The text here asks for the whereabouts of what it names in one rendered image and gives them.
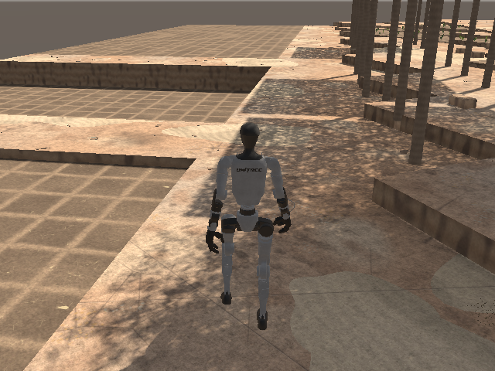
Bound left robot hand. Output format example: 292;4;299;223
206;230;224;254

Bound right robot hand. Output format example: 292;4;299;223
273;216;291;233

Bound right robot forearm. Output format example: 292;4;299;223
277;187;290;220

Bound right robot thigh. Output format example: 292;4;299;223
257;217;274;279

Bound robot right upper arm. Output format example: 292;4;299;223
265;156;285;199

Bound robot left upper arm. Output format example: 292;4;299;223
216;155;233;200

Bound right robot foot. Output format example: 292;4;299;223
257;309;268;330

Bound left robot forearm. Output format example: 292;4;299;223
207;189;223;231

